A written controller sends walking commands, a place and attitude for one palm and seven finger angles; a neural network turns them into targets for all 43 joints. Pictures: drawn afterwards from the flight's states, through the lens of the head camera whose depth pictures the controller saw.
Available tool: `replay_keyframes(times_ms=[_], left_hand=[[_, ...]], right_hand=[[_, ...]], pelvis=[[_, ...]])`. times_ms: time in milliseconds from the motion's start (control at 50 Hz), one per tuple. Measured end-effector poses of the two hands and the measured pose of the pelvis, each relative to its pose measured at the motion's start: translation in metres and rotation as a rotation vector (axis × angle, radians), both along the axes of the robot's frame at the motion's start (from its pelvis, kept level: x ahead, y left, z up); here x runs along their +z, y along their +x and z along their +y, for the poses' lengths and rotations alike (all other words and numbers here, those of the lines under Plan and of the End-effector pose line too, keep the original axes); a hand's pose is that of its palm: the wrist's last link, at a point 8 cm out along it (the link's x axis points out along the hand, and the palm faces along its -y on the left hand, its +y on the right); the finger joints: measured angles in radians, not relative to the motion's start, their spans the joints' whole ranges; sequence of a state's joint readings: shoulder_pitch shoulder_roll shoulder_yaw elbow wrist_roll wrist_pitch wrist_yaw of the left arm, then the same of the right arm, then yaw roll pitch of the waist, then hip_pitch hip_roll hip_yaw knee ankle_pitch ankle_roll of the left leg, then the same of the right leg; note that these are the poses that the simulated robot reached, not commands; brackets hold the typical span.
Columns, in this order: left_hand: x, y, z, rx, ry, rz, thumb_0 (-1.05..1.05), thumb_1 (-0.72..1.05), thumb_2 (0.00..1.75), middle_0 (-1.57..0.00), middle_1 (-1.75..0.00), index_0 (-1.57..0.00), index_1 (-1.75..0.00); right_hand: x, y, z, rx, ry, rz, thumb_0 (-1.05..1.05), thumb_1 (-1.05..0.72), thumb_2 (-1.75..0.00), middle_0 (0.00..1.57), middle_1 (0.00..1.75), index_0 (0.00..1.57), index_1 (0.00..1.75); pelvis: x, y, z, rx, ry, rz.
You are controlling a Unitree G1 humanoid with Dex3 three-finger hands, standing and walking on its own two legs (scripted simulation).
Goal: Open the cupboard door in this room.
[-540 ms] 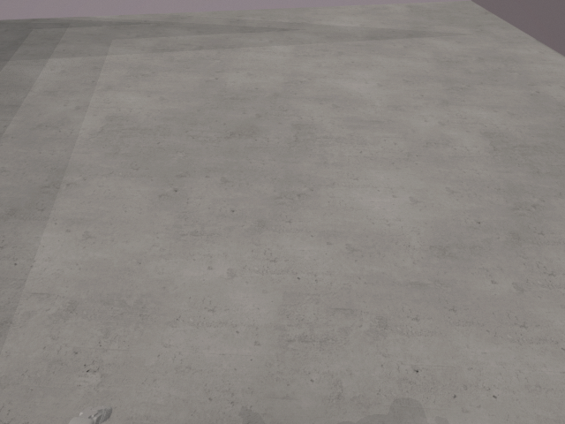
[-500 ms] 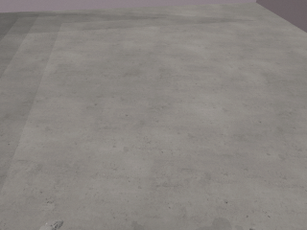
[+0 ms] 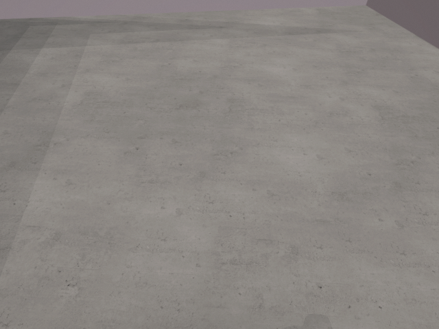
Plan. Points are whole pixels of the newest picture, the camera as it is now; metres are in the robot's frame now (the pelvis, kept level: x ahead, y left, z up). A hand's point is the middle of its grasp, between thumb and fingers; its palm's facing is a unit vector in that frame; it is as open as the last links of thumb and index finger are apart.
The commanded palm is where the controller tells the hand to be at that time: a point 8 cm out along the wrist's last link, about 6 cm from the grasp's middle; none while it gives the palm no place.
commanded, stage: stand and wait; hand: left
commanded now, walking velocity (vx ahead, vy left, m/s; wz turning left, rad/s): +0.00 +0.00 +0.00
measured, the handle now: out of the picture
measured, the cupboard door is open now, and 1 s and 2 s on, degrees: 0 0 0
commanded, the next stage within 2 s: turn or walk to find it in 0.36 s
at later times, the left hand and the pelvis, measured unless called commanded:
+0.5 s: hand out of the picture +0.07 +0.24 -0.15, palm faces -0.02 -0.94 -0.34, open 7.4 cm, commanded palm none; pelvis -0.02 -0.01 +0.00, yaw +1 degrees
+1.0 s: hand out of the picture +0.01 +0.19 -0.17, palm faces +0.20 -0.94 -0.27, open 7.4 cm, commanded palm none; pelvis -0.05 -0.02 -0.01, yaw +12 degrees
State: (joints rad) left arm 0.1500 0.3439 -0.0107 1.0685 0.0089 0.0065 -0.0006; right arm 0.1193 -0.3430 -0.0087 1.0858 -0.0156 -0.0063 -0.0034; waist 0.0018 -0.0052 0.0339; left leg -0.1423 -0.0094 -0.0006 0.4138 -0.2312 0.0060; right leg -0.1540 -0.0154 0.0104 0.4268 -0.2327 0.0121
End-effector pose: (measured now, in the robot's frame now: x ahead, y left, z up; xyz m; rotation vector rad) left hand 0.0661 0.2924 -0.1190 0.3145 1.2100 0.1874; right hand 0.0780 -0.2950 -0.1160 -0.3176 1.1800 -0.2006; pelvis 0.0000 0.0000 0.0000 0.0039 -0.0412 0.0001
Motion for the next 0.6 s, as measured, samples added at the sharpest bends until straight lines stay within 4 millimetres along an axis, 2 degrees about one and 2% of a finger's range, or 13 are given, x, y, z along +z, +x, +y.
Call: replay_keyframes(times_ms=[220, 500, 600], left_hand=[[0.003, -0.01, -0.001, -0.001, 0.011, 0.009, 0.0, 0.9, 0.9, -0.21, -0.3, -0.2, -0.3], [0.002, -0.007, -0.011, 0.004, 0.001, -0.018, 0.0, 0.9, 0.9, -0.21, -0.3, -0.2, -0.3], [-0.008, -0.017, -0.02, 0.041, -0.02, -0.017, 0.0, 0.9, 0.9, -0.2, -0.3, -0.2, -0.3]], right_hand=[[-0.003, -0.026, -0.007, -0.017, 0.004, 0.046, 0.01, -0.91, -0.89, 0.2, 0.3, 0.2, 0.3], [-0.006, -0.027, -0.006, -0.004, 0.015, 0.043, 0.01, -0.91, -0.89, 0.2, 0.3, 0.2, 0.3], [-0.015, -0.029, 0.008, 0.015, 0.039, 0.07, 0.01, -0.91, -0.89, 0.2, 0.3, 0.2, 0.3]], pelvis=[[0.001, -0.009, -0.005, 0.001, 0.0, -0.003], [0.0, -0.016, -0.009, 0.018, 0.0, 0.007], [-0.005, -0.018, -0.008, 0.048, -0.006, 0.023]])
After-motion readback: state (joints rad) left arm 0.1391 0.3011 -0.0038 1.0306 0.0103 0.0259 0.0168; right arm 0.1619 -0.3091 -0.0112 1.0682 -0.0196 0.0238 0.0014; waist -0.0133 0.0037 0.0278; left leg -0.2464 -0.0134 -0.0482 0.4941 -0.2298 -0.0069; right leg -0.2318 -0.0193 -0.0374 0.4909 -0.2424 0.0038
